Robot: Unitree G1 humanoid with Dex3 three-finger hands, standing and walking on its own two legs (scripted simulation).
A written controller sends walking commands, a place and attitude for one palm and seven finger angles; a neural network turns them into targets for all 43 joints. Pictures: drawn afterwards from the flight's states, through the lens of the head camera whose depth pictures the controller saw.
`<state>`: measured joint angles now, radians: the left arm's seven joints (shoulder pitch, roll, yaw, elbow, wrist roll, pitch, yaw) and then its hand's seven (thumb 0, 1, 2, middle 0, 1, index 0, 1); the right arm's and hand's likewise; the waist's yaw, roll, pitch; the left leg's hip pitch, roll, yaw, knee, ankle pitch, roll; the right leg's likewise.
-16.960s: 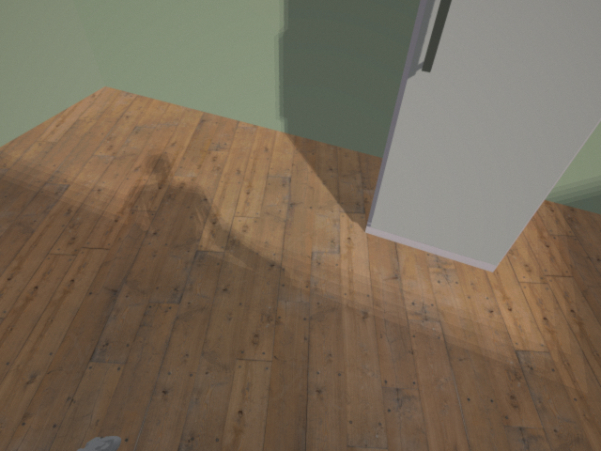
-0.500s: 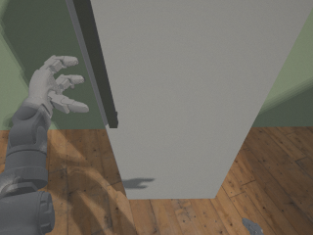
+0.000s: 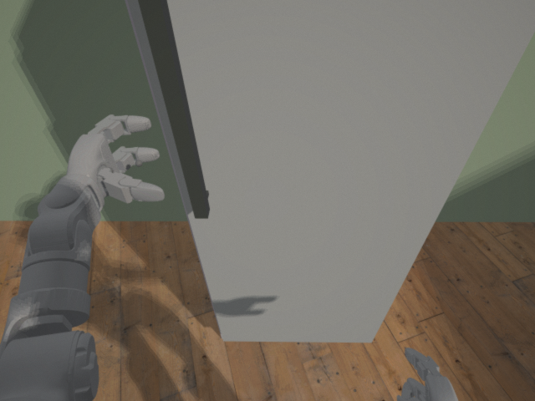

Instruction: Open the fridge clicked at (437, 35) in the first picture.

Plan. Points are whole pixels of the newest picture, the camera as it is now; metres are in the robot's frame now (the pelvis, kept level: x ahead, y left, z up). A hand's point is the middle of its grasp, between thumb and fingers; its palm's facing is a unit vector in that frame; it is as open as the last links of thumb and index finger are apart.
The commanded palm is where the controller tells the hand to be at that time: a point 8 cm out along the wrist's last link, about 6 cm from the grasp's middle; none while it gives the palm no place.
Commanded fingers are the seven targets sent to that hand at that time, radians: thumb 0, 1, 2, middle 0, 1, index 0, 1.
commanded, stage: move the hooked fingers beside the handle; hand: left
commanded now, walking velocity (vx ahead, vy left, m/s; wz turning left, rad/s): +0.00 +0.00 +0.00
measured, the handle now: (178, 88) +0.45 +0.15 +0.27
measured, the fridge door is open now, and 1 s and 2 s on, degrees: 0 0 0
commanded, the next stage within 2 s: none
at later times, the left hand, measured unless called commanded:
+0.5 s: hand (133, 148) +0.38 +0.21 +0.22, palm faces +0.07 -1.00 +0.00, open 14.0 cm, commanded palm +0.36 +0.26 +0.20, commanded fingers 0.00 -0.50 0.30 -0.30 -1.20 -0.30 -1.20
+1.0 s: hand (131, 159) +0.39 +0.22 +0.20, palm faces +0.06 -1.00 -0.02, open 14.0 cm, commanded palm +0.36 +0.26 +0.20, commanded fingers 0.00 -0.50 0.30 -0.30 -1.20 -0.30 -1.20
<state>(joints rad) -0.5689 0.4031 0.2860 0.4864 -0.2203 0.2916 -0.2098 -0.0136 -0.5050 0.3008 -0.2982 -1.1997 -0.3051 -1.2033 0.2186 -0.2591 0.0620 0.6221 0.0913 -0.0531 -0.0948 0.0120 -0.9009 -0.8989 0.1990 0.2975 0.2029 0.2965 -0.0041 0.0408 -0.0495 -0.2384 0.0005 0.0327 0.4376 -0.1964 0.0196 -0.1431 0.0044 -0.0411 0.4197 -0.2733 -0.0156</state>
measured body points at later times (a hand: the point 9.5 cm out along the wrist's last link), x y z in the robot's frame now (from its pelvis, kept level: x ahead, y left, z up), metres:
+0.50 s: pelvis +0.00 -0.01 +0.00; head -0.02 -0.02 +0.45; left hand +0.37 +0.26 +0.22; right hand +0.14 -0.26 -0.10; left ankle +0.02 +0.11 -0.74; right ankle -0.03 -0.11 -0.74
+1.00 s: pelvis +0.00 -0.01 +0.00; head -0.02 -0.02 +0.45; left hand +0.38 +0.27 +0.20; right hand +0.16 -0.25 -0.09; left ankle +0.02 +0.11 -0.74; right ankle -0.03 -0.11 -0.74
